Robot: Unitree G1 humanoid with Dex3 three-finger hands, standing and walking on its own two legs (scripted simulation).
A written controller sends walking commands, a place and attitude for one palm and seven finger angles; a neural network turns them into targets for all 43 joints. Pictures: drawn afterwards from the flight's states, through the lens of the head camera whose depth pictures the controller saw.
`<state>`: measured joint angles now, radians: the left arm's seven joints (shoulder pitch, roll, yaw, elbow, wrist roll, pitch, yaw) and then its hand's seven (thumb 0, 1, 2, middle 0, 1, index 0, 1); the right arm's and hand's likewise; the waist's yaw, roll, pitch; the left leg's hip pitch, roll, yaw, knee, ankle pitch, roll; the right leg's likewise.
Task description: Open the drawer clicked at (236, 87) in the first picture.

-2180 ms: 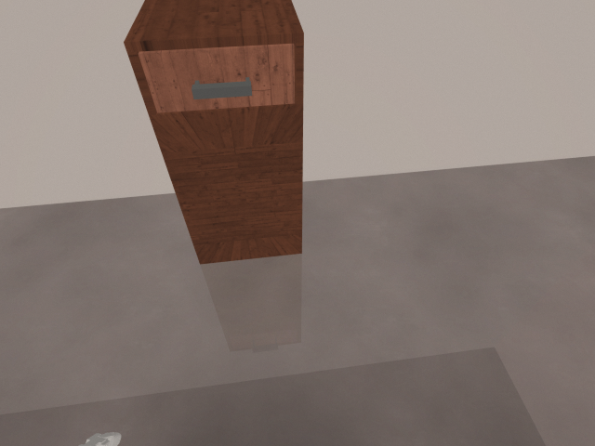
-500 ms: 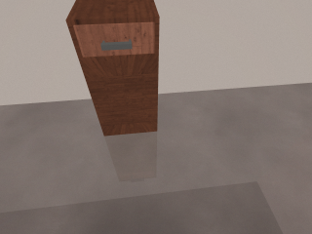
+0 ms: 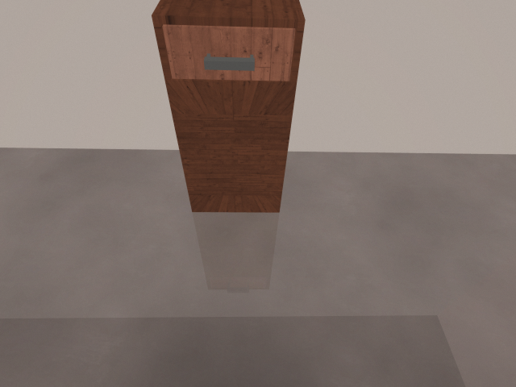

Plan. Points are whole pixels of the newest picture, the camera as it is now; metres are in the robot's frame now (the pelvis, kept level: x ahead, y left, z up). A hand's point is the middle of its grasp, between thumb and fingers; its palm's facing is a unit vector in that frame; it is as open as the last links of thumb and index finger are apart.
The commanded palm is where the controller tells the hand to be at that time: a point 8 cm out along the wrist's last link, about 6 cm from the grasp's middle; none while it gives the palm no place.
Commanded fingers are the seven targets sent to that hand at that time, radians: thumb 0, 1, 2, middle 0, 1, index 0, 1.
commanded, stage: take the last steps up to it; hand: left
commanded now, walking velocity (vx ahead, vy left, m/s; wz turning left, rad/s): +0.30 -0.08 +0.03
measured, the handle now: (230, 60) +0.98 +0.15 +0.03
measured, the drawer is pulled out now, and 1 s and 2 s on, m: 0.00 0.00 0.00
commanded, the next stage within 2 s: come to a stop and stand still in 1.16 s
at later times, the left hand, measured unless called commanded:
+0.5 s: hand out of the picture -0.03 +0.14 -0.17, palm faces +0.17 -0.98 -0.09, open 7.4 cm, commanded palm none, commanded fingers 0.00 0.90 0.90 -0.20 -0.30 -0.20 -0.30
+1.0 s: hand (197, 262) +0.40 +0.16 -0.16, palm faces +0.03 -0.97 -0.24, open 7.3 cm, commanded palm none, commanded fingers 0.00 0.90 0.90 -0.20 -0.30 -0.20 -0.30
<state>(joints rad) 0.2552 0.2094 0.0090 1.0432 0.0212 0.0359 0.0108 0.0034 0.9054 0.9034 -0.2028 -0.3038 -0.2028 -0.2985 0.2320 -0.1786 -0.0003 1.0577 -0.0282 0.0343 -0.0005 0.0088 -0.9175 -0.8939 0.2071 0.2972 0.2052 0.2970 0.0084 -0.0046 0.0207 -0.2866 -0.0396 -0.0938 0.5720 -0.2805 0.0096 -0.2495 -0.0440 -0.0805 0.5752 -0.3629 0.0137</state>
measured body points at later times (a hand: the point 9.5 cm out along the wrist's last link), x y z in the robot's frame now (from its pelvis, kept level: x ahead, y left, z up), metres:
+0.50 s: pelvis +0.13 +0.02 -0.01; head +0.15 +0.04 +0.44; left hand -0.03 +0.19 -0.16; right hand +0.22 -0.21 -0.15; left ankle +0.18 +0.12 -0.74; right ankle +0.00 -0.12 -0.73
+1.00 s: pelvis +0.31 -0.03 -0.01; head +0.32 -0.05 +0.44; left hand +0.39 +0.21 -0.14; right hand +0.24 -0.26 -0.17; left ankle +0.20 +0.10 -0.67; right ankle +0.36 -0.14 -0.73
